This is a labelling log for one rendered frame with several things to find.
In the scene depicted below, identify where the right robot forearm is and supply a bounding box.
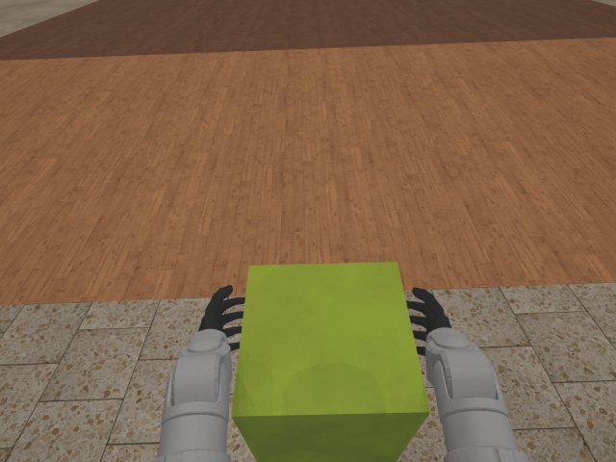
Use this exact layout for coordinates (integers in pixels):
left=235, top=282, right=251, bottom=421
left=425, top=327, right=529, bottom=462

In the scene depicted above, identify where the carton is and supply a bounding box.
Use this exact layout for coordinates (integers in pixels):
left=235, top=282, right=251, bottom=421
left=231, top=262, right=430, bottom=462

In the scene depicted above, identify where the right robot hand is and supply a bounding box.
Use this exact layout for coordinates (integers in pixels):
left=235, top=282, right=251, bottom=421
left=406, top=287, right=452, bottom=356

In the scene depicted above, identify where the left robot hand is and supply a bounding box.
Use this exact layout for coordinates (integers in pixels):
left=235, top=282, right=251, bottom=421
left=198, top=285, right=245, bottom=351

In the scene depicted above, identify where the left robot forearm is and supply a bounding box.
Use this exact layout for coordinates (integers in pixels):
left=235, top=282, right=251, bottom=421
left=152, top=329, right=232, bottom=462

